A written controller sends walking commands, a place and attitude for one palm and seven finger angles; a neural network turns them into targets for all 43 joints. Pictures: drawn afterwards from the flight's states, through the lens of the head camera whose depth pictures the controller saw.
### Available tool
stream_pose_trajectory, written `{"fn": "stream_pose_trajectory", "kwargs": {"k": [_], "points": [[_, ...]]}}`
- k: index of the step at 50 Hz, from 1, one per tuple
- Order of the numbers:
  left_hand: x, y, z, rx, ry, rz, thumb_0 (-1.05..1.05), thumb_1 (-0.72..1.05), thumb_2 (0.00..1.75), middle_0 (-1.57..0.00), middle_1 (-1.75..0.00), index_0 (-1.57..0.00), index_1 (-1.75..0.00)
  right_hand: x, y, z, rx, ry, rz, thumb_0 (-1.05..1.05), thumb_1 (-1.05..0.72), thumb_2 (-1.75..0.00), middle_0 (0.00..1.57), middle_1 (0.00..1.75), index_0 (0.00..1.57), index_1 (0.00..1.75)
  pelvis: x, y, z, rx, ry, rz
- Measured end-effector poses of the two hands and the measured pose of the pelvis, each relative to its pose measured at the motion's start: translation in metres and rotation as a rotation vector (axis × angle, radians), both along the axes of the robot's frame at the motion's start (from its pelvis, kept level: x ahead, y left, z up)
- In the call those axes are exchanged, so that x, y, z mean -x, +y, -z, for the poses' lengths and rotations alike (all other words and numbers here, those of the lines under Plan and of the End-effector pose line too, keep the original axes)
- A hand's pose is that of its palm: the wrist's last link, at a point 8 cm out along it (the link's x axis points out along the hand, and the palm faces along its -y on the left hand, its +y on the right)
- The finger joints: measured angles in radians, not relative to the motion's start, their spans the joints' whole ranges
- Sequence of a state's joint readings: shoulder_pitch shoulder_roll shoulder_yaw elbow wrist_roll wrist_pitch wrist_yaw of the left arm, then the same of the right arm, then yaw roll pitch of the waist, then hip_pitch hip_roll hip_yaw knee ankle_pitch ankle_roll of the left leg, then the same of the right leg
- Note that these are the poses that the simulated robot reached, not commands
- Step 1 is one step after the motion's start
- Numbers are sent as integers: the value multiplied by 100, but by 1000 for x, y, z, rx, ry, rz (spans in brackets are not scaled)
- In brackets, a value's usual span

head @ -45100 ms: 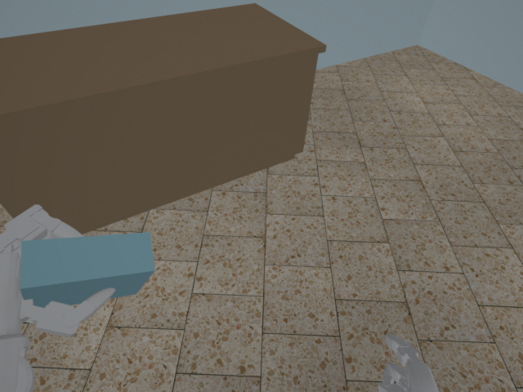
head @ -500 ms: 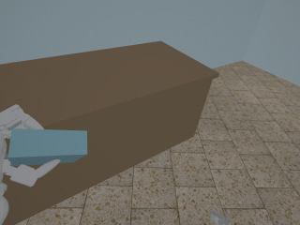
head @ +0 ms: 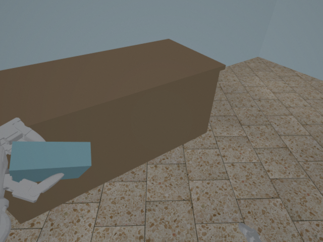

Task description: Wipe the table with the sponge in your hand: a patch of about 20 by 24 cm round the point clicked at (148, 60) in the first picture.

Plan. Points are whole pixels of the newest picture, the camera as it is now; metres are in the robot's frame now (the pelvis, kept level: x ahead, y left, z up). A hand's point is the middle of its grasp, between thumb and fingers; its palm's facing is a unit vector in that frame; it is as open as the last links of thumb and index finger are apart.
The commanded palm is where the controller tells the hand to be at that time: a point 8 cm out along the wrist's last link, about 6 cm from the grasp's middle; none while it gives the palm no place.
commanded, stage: stop stepping back and stand still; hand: left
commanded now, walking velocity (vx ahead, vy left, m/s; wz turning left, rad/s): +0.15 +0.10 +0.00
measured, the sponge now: (62, 162) +0.23 +0.21 +0.17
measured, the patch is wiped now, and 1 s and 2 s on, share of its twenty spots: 1.00 1.00 1.00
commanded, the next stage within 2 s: stand and wait in 0.96 s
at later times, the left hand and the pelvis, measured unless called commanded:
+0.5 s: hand out of the picture +0.10 +0.24 +0.19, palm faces +0.41 -0.83 -0.39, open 9.3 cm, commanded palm +0.05 +0.27 +0.21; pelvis -0.11 -0.01 +0.01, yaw +2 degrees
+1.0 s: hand out of the picture +0.05 +0.24 +0.19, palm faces +0.38 -0.84 -0.38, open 9.3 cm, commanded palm +0.00 +0.28 +0.21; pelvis -0.15 +0.00 +0.01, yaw +2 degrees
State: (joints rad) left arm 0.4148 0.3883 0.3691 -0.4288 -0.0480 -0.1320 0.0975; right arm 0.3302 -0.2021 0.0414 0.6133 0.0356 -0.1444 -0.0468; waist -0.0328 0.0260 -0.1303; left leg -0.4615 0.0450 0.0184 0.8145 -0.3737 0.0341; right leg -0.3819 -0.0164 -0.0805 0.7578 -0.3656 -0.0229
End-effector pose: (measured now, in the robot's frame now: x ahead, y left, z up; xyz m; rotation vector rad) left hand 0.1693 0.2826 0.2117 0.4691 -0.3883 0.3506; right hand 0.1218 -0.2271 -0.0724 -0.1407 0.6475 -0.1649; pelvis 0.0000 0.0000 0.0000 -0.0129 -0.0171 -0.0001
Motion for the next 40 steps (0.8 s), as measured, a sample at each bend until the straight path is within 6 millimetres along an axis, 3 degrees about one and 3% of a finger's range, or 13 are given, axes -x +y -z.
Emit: {"fn": "stream_pose_trajectory", "kwargs": {"k": [4,12,17,22,27,31,36,40], "points": [[28,-11,10,16,16,28,-1,-48,106,-82,-142,-84,-143,21,-8,15,9,94,-33,1,-90,-90,21,30,20,30,26,-5,5,52,-28,-19],[67,-7,16,34,-2,46,-1,-49,106,-82,-142,-85,-143,48,-23,-13,105,46,6,2,-90,-90,21,30,20,30,64,-5,5,20,44,-18],[79,0,8,26,5,6,-1,-49,106,-82,-142,-85,-143,62,-18,-27,76,-53,45,1,-90,-90,20,30,20,30,84,-3,-3,-48,-12,13],[94,-2,2,40,41,-15,-1,-48,106,-82,-142,-84,-143,84,-11,-19,19,13,2,1,-90,-90,20,30,20,30,96,-6,-13,-11,-4,-19],[117,-9,11,15,66,-12,-1,-48,106,-82,-142,-84,-143,100,-14,3,20,96,-35,1,-90,-90,21,30,20,30,114,-11,-3,58,-11,-48],[139,-8,17,54,64,7,-1,-48,106,-82,-142,-84,-143,112,-17,-3,47,145,-28,1,-90,-90,21,30,20,30,125,-8,-5,49,6,-40],[151,4,19,38,19,6,-1,-49,106,-82,-142,-84,-143,114,-14,-13,120,84,-14,2,-90,-90,21,30,20,30,140,2,3,13,35,-39],[149,15,15,17,42,-28,-1,-49,106,-82,-142,-84,-143,118,-2,-19,70,7,13,1,-90,-90,20,30,20,30,148,7,-2,-31,4,-1]]}}
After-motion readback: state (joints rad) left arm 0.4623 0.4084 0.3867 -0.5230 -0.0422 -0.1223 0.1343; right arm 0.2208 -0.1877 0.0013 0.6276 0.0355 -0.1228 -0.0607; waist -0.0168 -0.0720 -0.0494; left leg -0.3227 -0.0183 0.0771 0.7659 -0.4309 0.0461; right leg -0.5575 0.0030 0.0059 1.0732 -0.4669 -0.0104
